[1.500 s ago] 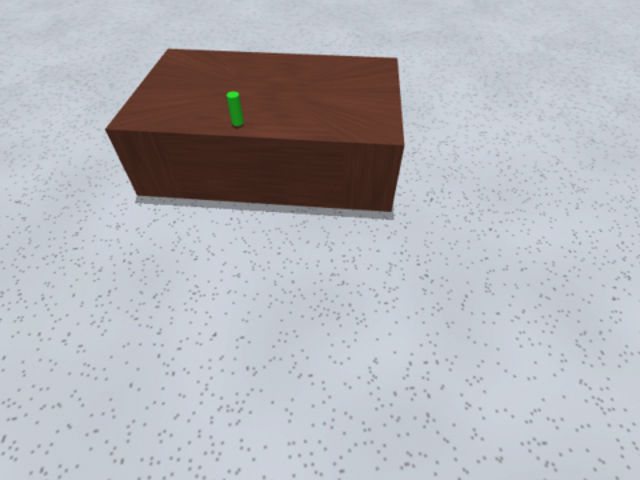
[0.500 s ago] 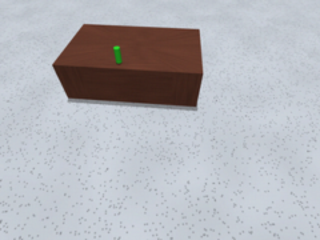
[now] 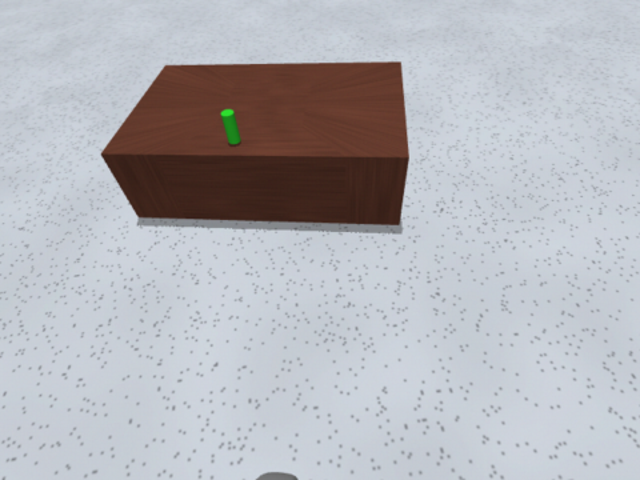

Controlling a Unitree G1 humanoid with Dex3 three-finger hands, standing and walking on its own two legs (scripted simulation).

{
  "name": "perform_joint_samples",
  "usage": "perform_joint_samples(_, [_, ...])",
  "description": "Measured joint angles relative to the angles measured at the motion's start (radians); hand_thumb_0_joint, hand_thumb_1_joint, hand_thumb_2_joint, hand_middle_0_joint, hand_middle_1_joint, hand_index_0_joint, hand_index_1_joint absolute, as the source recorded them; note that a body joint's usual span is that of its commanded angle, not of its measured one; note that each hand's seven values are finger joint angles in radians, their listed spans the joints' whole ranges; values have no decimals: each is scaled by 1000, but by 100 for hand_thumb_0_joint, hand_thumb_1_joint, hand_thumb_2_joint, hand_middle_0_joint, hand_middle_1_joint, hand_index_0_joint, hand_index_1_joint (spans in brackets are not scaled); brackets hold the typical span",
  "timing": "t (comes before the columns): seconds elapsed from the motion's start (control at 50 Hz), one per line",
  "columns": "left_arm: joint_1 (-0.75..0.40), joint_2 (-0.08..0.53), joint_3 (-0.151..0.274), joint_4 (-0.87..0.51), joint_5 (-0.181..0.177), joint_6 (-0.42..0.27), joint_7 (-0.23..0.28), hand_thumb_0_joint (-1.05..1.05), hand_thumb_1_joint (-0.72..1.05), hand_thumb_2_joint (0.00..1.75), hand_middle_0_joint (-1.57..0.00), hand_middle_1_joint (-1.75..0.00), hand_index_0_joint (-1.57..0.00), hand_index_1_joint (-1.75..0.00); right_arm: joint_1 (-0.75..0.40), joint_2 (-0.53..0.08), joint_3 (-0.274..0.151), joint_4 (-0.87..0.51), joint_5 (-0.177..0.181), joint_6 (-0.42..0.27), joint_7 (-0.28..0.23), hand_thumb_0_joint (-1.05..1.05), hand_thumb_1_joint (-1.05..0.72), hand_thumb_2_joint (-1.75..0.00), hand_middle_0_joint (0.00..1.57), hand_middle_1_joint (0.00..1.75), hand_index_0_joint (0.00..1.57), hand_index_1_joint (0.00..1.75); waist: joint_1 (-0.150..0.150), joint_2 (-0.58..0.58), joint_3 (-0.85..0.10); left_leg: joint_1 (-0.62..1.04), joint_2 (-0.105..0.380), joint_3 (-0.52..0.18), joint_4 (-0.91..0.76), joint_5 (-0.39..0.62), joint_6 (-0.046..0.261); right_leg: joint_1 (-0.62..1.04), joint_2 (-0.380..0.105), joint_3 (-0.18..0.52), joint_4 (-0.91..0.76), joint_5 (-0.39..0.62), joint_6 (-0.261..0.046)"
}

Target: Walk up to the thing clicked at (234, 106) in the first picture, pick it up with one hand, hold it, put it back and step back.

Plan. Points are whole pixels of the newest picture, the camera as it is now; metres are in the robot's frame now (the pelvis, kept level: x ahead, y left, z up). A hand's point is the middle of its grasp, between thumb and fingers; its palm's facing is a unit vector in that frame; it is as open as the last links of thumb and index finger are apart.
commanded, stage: walk up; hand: left
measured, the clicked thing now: (231, 127) +1.34 +0.42 -0.36
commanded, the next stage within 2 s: none
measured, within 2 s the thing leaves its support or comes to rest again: neither
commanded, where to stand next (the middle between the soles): +0.92 +0.17 m, yaw -2 degrees
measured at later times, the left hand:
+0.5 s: hand (163, 378) +0.29 +0.30 -0.15, palm faces -0.01 -0.94 -0.33, open 7.3 cm
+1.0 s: hand (198, 259) +0.51 +0.28 -0.11, palm faces +0.00 -0.89 -0.45, open 7.3 cm
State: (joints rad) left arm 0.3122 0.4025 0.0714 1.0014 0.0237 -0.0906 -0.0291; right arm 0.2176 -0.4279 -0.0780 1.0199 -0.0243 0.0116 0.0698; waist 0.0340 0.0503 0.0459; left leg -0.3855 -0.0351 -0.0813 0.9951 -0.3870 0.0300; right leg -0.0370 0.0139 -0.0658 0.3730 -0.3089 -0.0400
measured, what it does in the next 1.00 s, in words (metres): walks ahead: left foot, then right foot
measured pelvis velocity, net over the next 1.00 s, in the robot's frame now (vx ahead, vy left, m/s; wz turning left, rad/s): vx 0.46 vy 0.00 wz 0.00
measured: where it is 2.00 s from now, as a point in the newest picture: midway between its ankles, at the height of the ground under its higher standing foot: (303, 301)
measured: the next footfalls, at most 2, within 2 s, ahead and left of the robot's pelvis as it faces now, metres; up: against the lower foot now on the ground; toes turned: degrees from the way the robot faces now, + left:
left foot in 0.24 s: +0.30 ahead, +0.12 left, +0.00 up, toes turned +5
right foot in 0.72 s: +0.51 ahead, -0.11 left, +0.00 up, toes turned -5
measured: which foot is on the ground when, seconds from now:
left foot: up 0.00-0.22, down 0.24-0.76, up 0.78-1.00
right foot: down 0.00-0.30, up 0.32-0.70, down 0.72-1.00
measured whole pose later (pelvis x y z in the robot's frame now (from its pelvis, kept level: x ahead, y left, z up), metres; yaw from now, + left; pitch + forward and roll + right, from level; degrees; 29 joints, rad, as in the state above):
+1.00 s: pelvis +0.46 +0.00 +0.00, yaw +0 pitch -3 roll +1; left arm 0.33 0.37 0.04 0.86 0.00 -0.10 -0.02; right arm 0.28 -0.43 -0.07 0.85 -0.01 0.00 0.09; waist 0.02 0.09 0.07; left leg -0.49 0.04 -0.11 1.00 -0.28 0.00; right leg -0.18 -0.04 -0.08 0.45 -0.23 -0.02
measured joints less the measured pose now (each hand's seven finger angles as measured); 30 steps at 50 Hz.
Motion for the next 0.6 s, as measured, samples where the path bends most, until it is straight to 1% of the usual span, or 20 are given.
perform_joint_samples(0.04, [20, -8, -6, -3, -8, 5, 6, 0, 91, 90, -21, -30, -21, -30, -19, -8, 2, -24, 5, -6, 6, 1, -91, -89, 20, 30, 20, 30, -2, 11, 21, -67, 4, -12, -1, 70, -3, 56, 3, -1, -56, 8, 3])
perform_joint_samples(0.06, [27, -11, -8, -5, -10, 8, 8, 0, 91, 90, -21, -30, -21, -30, -29, -10, 2, -37, 7, -6, 10, 1, -91, -89, 20, 30, 20, 30, -4, 16, 32, -93, 11, -15, -27, 99, -7, 80, 6, -5, -72, 4, 3])
perform_joint_samples(0.1, [32, -14, -10, -14, -10, 15, 9, 0, 90, 90, -21, -30, -21, -30, -48, -11, 2, -61, 8, -2, 19, 1, -91, -89, 20, 30, 20, 30, -8, 25, 52, -129, 27, -11, -118, 148, -14, 122, 13, -17, -91, -14, 4])
perform_joint_samples(0.14, [30, -12, -11, -26, -9, 19, 8, 1, 90, 90, -21, -30, -21, -30, -63, -5, 4, -76, 7, 2, 27, 1, -91, -90, 20, 30, 20, 30, -9, 30, 68, -140, 45, 14, -239, 201, -15, 162, 24, -35, -98, -43, 7])
perform_joint_samples(0.18, [29, -5, -15, -40, -12, 18, 8, 1, 90, 90, -21, -30, -21, -30, -78, 10, 7, -83, 2, 5, 34, 1, -91, -90, 20, 30, 20, 30, 0, 23, 74, -125, 60, 63, -351, 255, -8, 200, 31, -46, -98, -79, 11])
perform_joint_samples(0.22, [38, 2, -20, -48, -19, 16, 10, 1, 90, 90, -21, -30, -21, -30, -94, 29, 10, -90, -5, 3, 37, 1, -91, -90, 20, 30, 20, 30, 16, 4, 69, -91, 59, 108, -422, 295, 12, 224, 26, -43, -72, -130, 18])
perform_joint_samples(0.24, [46, 5, -23, -50, -24, 17, 12, 1, 90, 90, -21, -30, -21, -30, -99, 38, 11, -98, -8, -1, 38, 1, -91, -90, 20, 30, 20, 30, 22, -10, 63, -68, 51, 123, -442, 314, 25, 227, 17, -38, -41, -166, 23])
perform_joint_samples(0.26, [43, 12, -24, -46, -28, 21, 15, 1, 90, 90, -21, -30, -21, -30, -108, 55, 8, -105, -14, -9, 36, 1, -91, -89, 20, 30, 20, 30, 21, -42, 67, -57, 29, 139, -428, 320, 30, 220, -11, -37, 21, -207, 25])
perform_joint_samples(0.28, [35, 12, -25, -41, -32, 29, 20, 1, 90, 90, -21, -30, -21, -30, -116, 70, 6, -118, -21, -18, 34, 1, -91, -89, 20, 30, 20, 30, 18, -75, 78, -46, 5, 156, -406, 290, 34, 191, -46, -35, 130, -233, 21])
perform_joint_samples(0.3, [27, 0, -27, -42, -39, 37, 23, 1, 90, 90, -21, -30, -21, -30, -117, 74, 3, -140, -29, -28, 32, 1, -91, -89, 20, 30, 20, 30, 12, -81, 83, -41, -2, 164, -380, 254, 39, 127, -57, -11, 293, -205, 15])
perform_joint_samples(0.34, [14, -28, -43, -52, -47, 44, 26, 1, 91, 90, -21, -30, -21, -30, -110, 73, -3, -173, -12, -45, 23, 1, -91, -89, 20, 30, 20, 30, -12, -53, 88, -13, 8, 152, -359, 203, 52, -22, -10, 66, 623, -196, -3])
perform_joint_samples(0.36, [9, -35, -54, -57, -47, 44, 23, 1, 91, 90, -21, -30, -21, -30, -100, 76, -3, -180, 1, -47, 16, 1, -91, -89, 20, 30, 20, 30, -20, -46, 84, 18, 12, 150, -378, 195, 54, -90, 5, 91, 730, -174, -12])
perform_joint_samples(0.38, [8, -37, -61, -65, -47, 41, 18, 1, 91, 90, -21, -30, -21, -30, -88, 78, 0, -183, 10, -46, 10, 1, -91, -89, 21, 30, 20, 30, -25, -45, 75, 54, 14, 153, -409, 193, 51, -152, 9, 112, 791, -140, -19])
perform_joint_samples(0.4, [8, -37, -64, -76, -47, 36, 12, 1, 91, 90, -21, -30, -21, -30, -74, 79, 4, -183, 16, -46, 5, 1, -91, -89, 21, 30, 20, 30, -29, -47, 65, 90, 15, 157, -444, 195, 47, -210, 4, 127, 814, -105, -23])
perform_joint_samples(0.44, [6, -28, -61, -101, -47, 27, -1, 1, 91, 90, -21, -30, -21, -30, -42, 80, 10, -180, 23, -52, 0, 1, -91, -89, 21, 30, 20, 30, -34, -58, 50, 156, 12, 164, -508, 197, 41, -307, -20, 145, 791, -45, -20])
perform_joint_samples(0.48, [-1, -12, -50, -118, -44, 22, -9, 1, 91, 90, -21, -30, -21, -30, -9, 78, 13, -175, 23, -63, 0, 1, -91, -89, 21, 30, 20, 30, -41, -73, 44, 210, 5, 165, -550, 189, 39, -380, -48, 152, 730, 1, -5])
perform_joint_samples(0.56, [-13, 14, -27, -128, -29, 25, -21, 0, 91, 90, -21, -30, -21, -30, 49, 59, 10, -168, 11, -70, 9, 1, -90, -89, 21, 30, 20, 30, -45, -88, 39, 290, -3, 178, -589, 149, 38, -451, -107, 110, 489, 59, 30])
perform_joint_samples(0.6, [-15, 20, -20, -120, -22, 29, -27, 0, 91, 90, -21, -30, -21, -30, 70, 44, 6, -172, 6, -69, 15, 1, -90, -89, 21, 30, 20, 30, -53, -84, 39, 318, -3, 185, -589, 118, 33, -459, -121, 83, 374, 101, 35])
